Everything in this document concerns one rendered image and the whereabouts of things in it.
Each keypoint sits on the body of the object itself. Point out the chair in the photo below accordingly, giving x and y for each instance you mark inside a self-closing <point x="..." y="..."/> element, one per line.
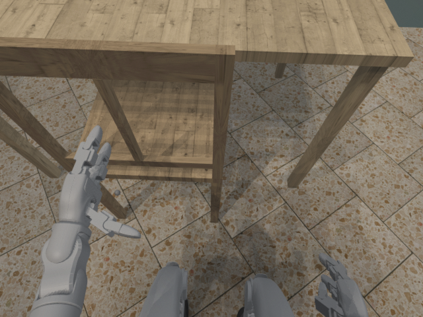
<point x="163" y="107"/>

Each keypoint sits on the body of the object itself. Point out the robot left forearm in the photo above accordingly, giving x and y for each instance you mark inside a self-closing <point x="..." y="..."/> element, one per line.
<point x="64" y="257"/>

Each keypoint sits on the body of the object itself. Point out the table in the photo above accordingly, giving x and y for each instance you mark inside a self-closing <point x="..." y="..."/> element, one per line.
<point x="362" y="33"/>

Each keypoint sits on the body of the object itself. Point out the left robot hand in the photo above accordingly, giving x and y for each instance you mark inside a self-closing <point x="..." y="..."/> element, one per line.
<point x="82" y="184"/>

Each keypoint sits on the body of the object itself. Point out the right robot hand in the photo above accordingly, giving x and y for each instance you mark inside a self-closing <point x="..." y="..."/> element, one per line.
<point x="347" y="300"/>

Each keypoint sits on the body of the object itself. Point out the robot thigh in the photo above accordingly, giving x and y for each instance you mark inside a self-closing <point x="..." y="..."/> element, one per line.
<point x="168" y="290"/>
<point x="265" y="299"/>

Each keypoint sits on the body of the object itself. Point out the robot right thigh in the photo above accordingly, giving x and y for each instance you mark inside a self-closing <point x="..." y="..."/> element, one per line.
<point x="265" y="299"/>

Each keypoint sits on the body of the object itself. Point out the robot left thigh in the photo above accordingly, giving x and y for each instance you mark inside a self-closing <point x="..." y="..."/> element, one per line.
<point x="168" y="290"/>

